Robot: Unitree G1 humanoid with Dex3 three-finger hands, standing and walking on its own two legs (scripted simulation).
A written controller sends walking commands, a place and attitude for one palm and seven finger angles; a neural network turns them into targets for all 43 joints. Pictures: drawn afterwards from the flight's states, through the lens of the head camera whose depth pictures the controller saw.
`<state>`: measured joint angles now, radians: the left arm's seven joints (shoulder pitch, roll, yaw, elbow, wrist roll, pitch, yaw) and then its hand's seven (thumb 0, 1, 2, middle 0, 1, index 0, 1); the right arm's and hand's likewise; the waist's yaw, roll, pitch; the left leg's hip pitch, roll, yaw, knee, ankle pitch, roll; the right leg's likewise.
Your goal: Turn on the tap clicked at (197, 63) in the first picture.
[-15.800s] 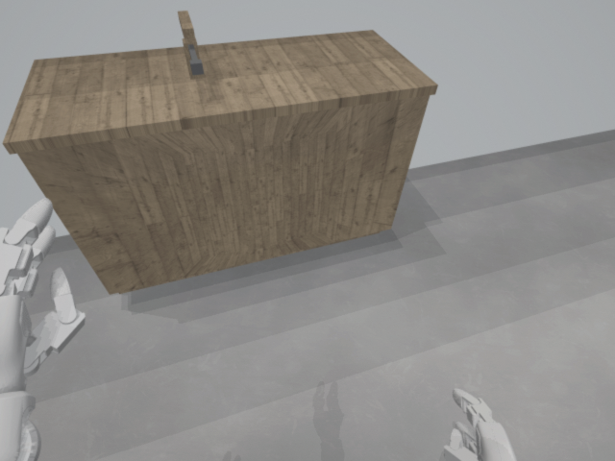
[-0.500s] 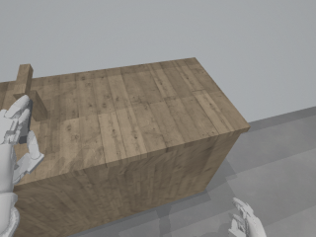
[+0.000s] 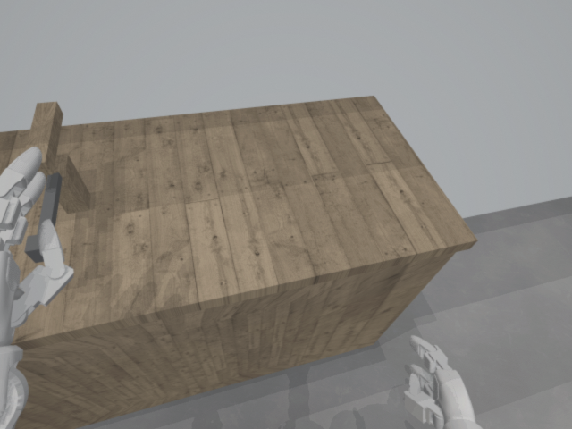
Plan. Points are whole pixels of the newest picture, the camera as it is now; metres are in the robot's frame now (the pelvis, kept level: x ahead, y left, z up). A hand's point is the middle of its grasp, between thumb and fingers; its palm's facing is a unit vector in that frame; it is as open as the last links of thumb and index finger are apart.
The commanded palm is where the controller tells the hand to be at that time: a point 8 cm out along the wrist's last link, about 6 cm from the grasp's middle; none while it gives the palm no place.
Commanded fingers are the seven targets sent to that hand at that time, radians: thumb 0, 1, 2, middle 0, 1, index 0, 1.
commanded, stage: come to a stop and stand still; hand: left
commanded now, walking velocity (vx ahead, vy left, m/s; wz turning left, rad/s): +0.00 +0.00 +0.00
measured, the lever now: (43, 247) +0.30 +0.36 +0.06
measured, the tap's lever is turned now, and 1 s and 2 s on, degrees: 0 0 0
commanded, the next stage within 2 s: look again from close up in 0.12 s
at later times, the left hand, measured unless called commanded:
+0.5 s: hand (78, 277) +0.21 +0.23 +0.17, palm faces +0.38 -0.84 -0.39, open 7.4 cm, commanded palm +0.16 +0.27 +0.18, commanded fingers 0.00 0.90 0.90 -0.20 -0.30 -0.20 -0.30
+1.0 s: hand (52, 321) +0.18 +0.24 +0.15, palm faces +0.32 -0.81 -0.49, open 7.4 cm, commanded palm +0.12 +0.28 +0.18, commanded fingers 0.00 0.90 0.90 -0.20 -0.30 -0.20 -0.30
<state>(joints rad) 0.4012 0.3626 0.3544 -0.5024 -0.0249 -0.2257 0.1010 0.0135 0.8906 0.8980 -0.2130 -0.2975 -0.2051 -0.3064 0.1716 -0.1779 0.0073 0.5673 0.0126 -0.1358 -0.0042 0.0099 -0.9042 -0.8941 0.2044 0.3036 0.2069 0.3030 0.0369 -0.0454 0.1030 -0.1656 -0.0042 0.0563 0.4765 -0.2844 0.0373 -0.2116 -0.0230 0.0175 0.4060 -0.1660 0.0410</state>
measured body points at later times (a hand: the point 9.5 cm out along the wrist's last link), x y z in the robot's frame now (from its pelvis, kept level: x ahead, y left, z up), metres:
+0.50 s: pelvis +0.00 -0.01 +0.00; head +0.02 +0.00 +0.45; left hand +0.19 +0.27 +0.19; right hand +0.18 -0.24 -0.08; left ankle -0.02 +0.09 -0.74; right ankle +0.03 -0.15 -0.74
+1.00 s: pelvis -0.04 +0.00 -0.01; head +0.02 +0.02 +0.44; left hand +0.15 +0.28 +0.18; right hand +0.15 -0.24 -0.08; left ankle -0.02 +0.09 -0.74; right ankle +0.03 -0.15 -0.74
